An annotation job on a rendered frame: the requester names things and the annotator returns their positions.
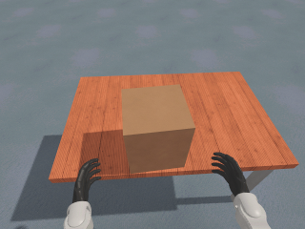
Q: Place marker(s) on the right robot hand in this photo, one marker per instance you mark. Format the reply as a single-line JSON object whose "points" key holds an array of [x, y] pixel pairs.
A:
{"points": [[231, 172]]}

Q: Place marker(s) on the robot left forearm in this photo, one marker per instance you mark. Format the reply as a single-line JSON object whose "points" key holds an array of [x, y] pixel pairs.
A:
{"points": [[79, 216]]}

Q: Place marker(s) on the carton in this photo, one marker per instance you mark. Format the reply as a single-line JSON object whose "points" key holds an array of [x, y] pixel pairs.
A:
{"points": [[158, 128]]}

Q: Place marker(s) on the robot right forearm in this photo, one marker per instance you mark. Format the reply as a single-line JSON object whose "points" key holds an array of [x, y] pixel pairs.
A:
{"points": [[249, 214]]}

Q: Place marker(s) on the table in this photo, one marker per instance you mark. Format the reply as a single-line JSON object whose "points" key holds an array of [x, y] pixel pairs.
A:
{"points": [[227, 116]]}

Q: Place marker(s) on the left robot hand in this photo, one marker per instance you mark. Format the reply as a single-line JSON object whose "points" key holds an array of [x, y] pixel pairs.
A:
{"points": [[83, 182]]}

